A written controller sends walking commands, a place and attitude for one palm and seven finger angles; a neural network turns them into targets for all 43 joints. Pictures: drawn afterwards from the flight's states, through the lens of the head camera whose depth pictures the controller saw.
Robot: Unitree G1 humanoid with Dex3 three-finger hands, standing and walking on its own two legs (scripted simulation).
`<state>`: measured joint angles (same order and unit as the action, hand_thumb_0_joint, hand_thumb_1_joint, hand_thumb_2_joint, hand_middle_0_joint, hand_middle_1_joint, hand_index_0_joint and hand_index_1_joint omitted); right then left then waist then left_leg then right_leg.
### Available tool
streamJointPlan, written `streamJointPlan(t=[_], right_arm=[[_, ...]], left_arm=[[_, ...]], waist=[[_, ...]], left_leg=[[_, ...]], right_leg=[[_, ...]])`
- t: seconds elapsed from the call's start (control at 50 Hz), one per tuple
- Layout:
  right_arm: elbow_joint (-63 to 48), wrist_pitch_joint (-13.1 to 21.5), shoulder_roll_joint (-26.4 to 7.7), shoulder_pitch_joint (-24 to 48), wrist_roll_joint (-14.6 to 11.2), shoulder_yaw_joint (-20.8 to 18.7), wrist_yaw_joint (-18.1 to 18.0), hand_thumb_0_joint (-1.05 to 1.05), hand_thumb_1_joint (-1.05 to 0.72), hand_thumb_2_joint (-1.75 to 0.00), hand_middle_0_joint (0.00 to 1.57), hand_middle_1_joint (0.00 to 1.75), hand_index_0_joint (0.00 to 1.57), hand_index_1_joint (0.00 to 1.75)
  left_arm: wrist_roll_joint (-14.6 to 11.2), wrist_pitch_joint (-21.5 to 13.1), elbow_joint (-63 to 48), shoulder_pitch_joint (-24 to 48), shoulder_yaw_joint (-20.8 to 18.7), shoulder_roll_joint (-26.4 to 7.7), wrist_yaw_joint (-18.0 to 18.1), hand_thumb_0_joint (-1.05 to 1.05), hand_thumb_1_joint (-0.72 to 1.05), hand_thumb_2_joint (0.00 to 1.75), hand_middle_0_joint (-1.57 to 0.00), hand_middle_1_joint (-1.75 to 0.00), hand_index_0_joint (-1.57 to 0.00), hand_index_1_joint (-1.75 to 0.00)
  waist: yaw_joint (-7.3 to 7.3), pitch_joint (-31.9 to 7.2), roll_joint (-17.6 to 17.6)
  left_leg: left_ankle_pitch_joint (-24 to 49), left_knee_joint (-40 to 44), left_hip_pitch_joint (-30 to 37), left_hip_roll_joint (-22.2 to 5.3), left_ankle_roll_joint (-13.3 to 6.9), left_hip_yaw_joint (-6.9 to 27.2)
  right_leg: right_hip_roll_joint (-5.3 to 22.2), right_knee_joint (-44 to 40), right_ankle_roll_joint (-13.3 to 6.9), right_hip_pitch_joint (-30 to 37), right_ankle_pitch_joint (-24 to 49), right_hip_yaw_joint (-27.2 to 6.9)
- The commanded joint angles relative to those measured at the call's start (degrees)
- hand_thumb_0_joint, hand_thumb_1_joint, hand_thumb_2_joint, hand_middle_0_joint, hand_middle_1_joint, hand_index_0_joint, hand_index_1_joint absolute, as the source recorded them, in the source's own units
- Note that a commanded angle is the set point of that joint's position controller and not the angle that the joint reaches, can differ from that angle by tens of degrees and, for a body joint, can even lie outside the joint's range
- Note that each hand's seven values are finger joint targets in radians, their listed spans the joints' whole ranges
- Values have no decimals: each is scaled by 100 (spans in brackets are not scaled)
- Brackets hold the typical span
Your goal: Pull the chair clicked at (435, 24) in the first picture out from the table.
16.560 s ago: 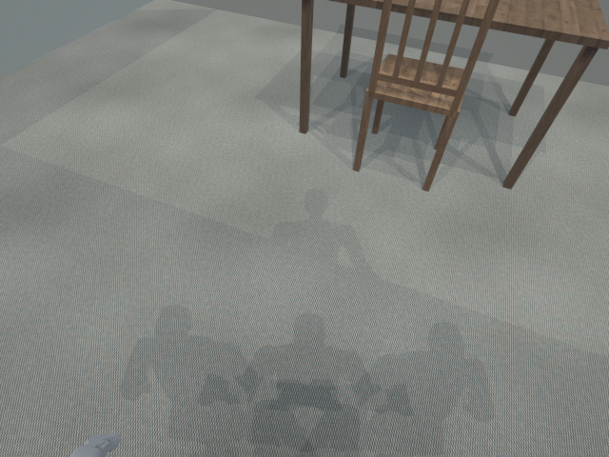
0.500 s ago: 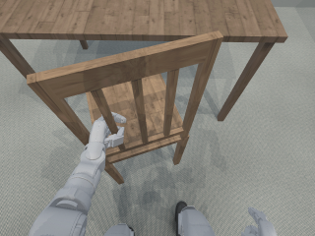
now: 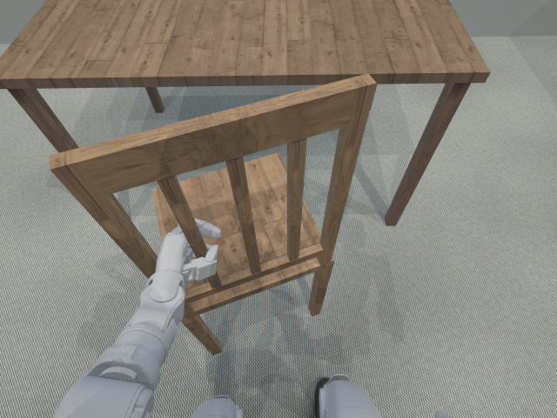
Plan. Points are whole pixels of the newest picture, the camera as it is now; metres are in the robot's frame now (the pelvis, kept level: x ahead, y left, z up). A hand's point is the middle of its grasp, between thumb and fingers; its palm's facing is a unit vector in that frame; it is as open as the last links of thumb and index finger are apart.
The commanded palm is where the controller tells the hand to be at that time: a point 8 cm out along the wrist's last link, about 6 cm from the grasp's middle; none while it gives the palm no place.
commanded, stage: step backward, pulling the chair out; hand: left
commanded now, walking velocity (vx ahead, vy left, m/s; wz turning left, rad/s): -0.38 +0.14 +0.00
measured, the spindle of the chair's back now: (247, 226) +0.41 +0.06 -0.03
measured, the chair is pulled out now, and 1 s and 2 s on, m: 0.25 0.37 0.61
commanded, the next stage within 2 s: stop walking, hand still on the chair in 1.56 s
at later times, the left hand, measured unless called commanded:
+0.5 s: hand (209, 274) +0.33 +0.12 -0.05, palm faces +0.02 -0.98 -0.20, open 5.3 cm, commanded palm +0.31 +0.18 -0.04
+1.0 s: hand (201, 332) +0.24 +0.12 -0.05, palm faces +0.03 -0.98 -0.20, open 5.3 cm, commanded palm +0.22 +0.17 -0.04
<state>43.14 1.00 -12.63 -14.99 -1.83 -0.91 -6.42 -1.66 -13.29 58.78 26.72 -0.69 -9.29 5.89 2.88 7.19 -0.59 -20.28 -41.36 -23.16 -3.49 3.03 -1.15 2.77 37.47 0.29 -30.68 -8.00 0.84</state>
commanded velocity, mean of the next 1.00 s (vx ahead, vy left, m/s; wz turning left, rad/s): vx -0.38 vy -0.03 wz -0.01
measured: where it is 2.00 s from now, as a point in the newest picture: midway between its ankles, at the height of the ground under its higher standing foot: outside the picture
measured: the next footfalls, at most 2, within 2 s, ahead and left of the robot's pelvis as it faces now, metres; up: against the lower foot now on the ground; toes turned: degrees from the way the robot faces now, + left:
right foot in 0.30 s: +0.06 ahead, -0.12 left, +0.00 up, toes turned -2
left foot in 0.60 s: -0.03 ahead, +0.16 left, +0.00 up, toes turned +2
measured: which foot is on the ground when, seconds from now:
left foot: down 0.00-0.42, up 0.44-0.58, down 0.60-0.88, up 0.90-1.00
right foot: down 0.00-0.18, up 0.20-0.28, down 0.30-0.68, up 0.70-0.76, down 0.78-1.00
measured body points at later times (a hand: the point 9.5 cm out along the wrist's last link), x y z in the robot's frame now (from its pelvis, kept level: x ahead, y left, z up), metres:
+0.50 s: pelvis -0.04 +0.00 +0.02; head +0.06 -0.02 +0.45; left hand +0.32 +0.17 -0.03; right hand +0.07 -0.26 -0.12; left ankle -0.04 +0.14 -0.70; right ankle +0.02 -0.12 -0.71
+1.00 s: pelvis -0.12 +0.00 +0.02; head -0.03 -0.02 +0.46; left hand +0.23 +0.17 -0.03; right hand -0.03 -0.26 -0.12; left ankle -0.14 +0.15 -0.69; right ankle -0.05 -0.11 -0.71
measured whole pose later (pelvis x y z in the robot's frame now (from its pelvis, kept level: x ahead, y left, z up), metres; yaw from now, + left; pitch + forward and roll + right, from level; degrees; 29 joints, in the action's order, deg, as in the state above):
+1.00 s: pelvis -0.12 +0.00 +0.02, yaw +0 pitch +3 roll +1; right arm 43.0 0.1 -13.2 -9.4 -1.5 0.0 -5.9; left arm -2.3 -12.4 59.2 28.7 -3.9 -8.9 6.7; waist 3.9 9.4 -1.5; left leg -26.7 -44.6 -23.2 -1.3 3.2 2.1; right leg 1.0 30.2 -1.9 -24.3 -9.0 3.1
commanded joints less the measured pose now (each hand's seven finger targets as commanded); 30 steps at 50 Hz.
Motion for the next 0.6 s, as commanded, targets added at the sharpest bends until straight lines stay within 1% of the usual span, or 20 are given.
streamJointPlan(t=[0.0, 0.02, 0.06, 0.1, 0.12, 0.14, 0.16, 0.18, 0.22, 0.24, 0.3, 0.32, 0.34, 0.36, 0.38, 0.4, 0.44, 0.5, 0.54, 0.58], right_arm=[[-360, 269, -819, -135, -5, -335, -16, 0, -90, -90, 20, 30, 20, 30], [-347, 287, -870, -130, 35, -298, -15, 0, -90, -90, 20, 30, 20, 30], [-325, 285, -835, -145, 26, -205, 4, 0, -90, -90, 20, 30, 20, 30], [-380, 270, -888, -151, 7, -180, -42, 0, -90, -90, 20, 30, 20, 30], [-481, 239, -1060, -118, 6, -247, -87, 0, -90, -90, 20, 30, 20, 30], [-654, 193, -1071, 9, 32, -235, -84, 0, -90, -90, 20, 30, 20, 30], [-827, 146, -1009, 175, 62, -213, -52, 0, -90, -90, 20, 30, 20, 30], [-881, 123, -930, 278, 105, -190, -43, 0, -90, -90, 20, 30, 20, 30], [-739, 128, -900, 32, 106, -278, 4, 0, -90, -90, 20, 30, 20, 30], [-678, 139, -908, -87, 131, -295, 68, 0, -90, -90, 20, 30, 20, 30], [-533, 158, -889, -132, 194, -261, 149, 0, -90, -90, 20, 30, 20, 30], [-489, 119, -961, -237, 172, -293, 137, 0, -90, -90, 20, 30, 20, 30], [-502, 83, -925, -259, 101, -341, 92, 0, -90, -90, 20, 30, 20, 30], [-536, 64, -892, -210, 51, -350, 42, 0, -90, -90, 20, 30, 20, 30], [-586, 64, -847, -18, 29, -361, 3, 0, -90, -90, 20, 30, 20, 30], [-633, 69, -801, 160, 26, -307, -23, 0, -90, -90, 20, 30, 20, 30], [-590, 56, -826, 200, 39, -228, -34, 0, -90, -90, 20, 30, 20, 30], [-679, -36, -809, 259, 39, -156, -91, 0, -90, -90, 20, 30, 20, 30], [-754, -134, -889, 205, 25, -186, -149, 0, -90, -90, 20, 30, 20, 30], [-943, -233, -1011, 240, 19, -291, -165, 0, -90, -90, 20, 30, 20, 30]], left_arm=[[165, -319, -709, 1626, -300, -1118, 122, 0, 90, 90, -50, -145, -50, -145], [167, -269, -620, 1517, -326, -1078, 121, 0, 90, 90, -50, -145, -50, -145], [152, -217, -722, 1635, -256, -919, 83, 0, 90, 90, -50, -145, -50, -145], [77, -199, -878, 1592, -146, -825, 60, 0, 90, 90, -50, -145, -50, -145], [45, -160, -812, 1388, -109, -779, 60, 0, 90, 90, -50, -145, -50, -145], [25, -197, -1134, 1419, 31, -623, 36, 0, 90, 90, -50, -145, -50, -145], [45, -213, -1410, 1619, 183, -445, 8, 0, 90, 90, -50, -145, -50, -145], [84, -203, -1548, 1818, 135, -461, 5, 0, 90, 90, -50, -145, -50, -145], [54, -196, -1562, 1894, -19, -592, -5, 0, 90, 90, -50, -145, -50, -145], [106, -222, -1501, 1920, 80, -425, -12, 0, 90, 90, -50, -145, -50, -145], [271, -397, -1397, 2179, 141, -500, -35, 0, 90, 90, -50, -145, -50, -145], [266, -414, -1314, 2024, -21, -739, -15, 0, 90, 90, -50, -145, -50, -145], [201, -407, -1210, 1921, -192, -932, 15, 0, 90, 90, -50, -145, -50, -145], [164, -414, -1216, 1937, -203, -997, 26, 0, 90, 90, -50, -145, -50, -145], [144, -407, -1163, 1887, -260, -1079, 21, 0, 90, 90, -50, -145, -50, -145], [143, -357, -1100, 1762, -331, -1190, 25, 0, 90, 90, -50, -145, -50, -145], [139, -149, -954, 1406, -403, -1226, 50, 0, 90, 90, -50, -145, -50, -145], [89, 11, -1306, 1227, -316, -1051, 51, 0, 90, 90, -50, -145, -50, -145], [29, 108, -1517, 1132, -183, -964, 61, 0, 90, 90, -50, -145, -50, -145], [4, 87, -1821, 1265, -18, -779, 25, 0, 90, 90, -50, -145, -50, -145]], waist=[[-224, -2347, 1388], [-203, -2344, 1224], [-87, -2563, 1168], [-3, -2495, 1004], [-54, -2271, 400], [-136, -2250, -585], [-184, -2088, -1362], [-217, -1931, -1546], [-129, -2178, -555], [-65, -2294, -466], [26, -2310, -1053], [52, -2494, -918], [78, -2850, -344], [92, -3046, 186], [16, -2977, 509], [-107, -2837, 573], [-185, -2775, 494], [-104, -2979, 776], [-52, -2970, 828], [-49, -2854, 569]], left_leg=[[-1137, -1093, 186, 393, -119, 133], [-1123, -1030, 159, 339, -127, 291], [-819, -164, 550, 222, -123, 276], [-101, 1200, 874, 95, -194, 158], [238, 1772, 816, -242, -362, 544], [596, 2041, 550, -721, -568, 921], [642, 2264, -1, -1214, -746, 1216], [1537, 2164, -161, -1456, -880, 1417], [4115, 1244, 1226, -1500, -917, 1288], [4999, 895, 1817, -1374, -779, 1119], [5239, 671, 1942, -1120, -442, 783], [5164, 536, 1912, -1020, -348, 630], [4577, 405, 1633, -829, -193, 393], [3275, 156, 1153, -554, -47, 207], [965, -204, 631, -226, 30, 202], [-583, -506, 224, 16, 16, 322], [-933, -557, -45, 26, 4, 641], [-212, 464, 339, 13, -2, 434], [921, 1234, 841, -205, -79, 317], [2284, 1419, 1204, -554, -259, 374]], right_leg=[[1764, -2323, -752, 1337, -1309, -1795], [1776, -2114, -811, 1531, -600, -1656], [1565, -1670, -631, 1715, 270, -1054], [1223, -1375, -309, 1622, 165, -684], [790, -1119, -154, 1451, -114, -474], [342, -472, 37, 1445, -471, -149], [62, 483, 48, 1636, -876, 63], [-2, 1057, 5, 1594, -965, 49], [-62, 480, -19, 1185, -770, -32], [2, -41, -71, 1204, -45, -82], [151, -703, -172, 1564, 1178, -142], [249, -810, -192, 1888, 2242, -263], [462, -790, -270, 2458, 3322, -441], [881, -742, -467, 2958, 4226, -813], [1344, -934, -695, 3027, 4432, -1219], [1709, -1141, -829, 2913, 4284, -1440], [1954, -1093, -978, 2935, 4078, -1390], [1596, -882, -651, 3122, 4101, -907], [1291, -823, -412, 2912, 3539, -679], [712, -965, -79, 2428, 2346, -372]])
